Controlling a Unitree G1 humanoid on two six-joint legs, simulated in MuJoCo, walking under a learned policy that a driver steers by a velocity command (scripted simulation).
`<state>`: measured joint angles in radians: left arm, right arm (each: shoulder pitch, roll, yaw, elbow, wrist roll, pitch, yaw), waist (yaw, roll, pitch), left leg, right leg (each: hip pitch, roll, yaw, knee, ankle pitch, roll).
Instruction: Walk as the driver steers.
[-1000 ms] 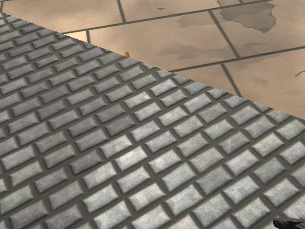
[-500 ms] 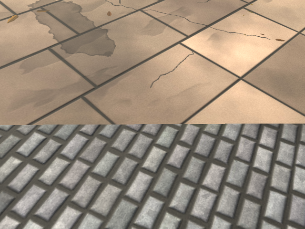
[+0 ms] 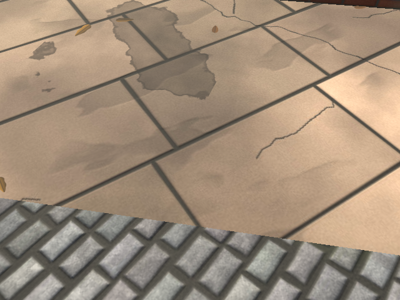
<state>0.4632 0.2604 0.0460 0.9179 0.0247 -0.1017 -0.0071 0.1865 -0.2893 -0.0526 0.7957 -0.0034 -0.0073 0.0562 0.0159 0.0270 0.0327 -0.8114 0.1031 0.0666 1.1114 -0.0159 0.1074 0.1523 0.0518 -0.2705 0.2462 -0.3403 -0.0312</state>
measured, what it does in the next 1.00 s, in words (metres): walks ahead, turning left: left foot, then right foot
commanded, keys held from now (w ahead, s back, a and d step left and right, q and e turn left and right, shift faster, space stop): w+q+shift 0.74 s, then w+shift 0.06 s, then w+e+shift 0.20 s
